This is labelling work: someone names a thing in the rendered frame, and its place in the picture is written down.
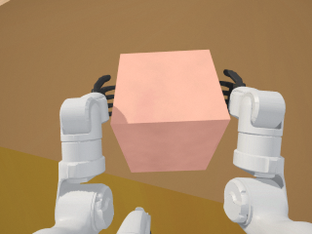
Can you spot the robot left thigh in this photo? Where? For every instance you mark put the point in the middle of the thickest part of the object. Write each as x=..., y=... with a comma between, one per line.
x=136, y=222

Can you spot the left robot hand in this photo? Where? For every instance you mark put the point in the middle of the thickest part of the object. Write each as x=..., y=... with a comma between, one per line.
x=102, y=90

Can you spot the right robot upper arm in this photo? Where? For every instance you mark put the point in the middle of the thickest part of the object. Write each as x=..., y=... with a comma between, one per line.
x=259, y=206

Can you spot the right robot hand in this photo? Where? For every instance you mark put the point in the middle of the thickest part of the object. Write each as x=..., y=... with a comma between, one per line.
x=236, y=78

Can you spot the robot left forearm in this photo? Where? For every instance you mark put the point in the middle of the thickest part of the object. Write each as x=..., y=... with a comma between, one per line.
x=81, y=132

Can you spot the robot right forearm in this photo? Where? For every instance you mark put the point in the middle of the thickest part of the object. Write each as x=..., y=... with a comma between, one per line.
x=260, y=117

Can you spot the left robot upper arm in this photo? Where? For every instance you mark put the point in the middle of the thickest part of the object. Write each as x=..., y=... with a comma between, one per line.
x=84, y=208

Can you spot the carton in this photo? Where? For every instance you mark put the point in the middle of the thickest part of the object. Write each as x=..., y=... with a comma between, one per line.
x=169, y=113

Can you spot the left robot shin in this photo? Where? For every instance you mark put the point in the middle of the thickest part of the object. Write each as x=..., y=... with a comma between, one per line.
x=139, y=209

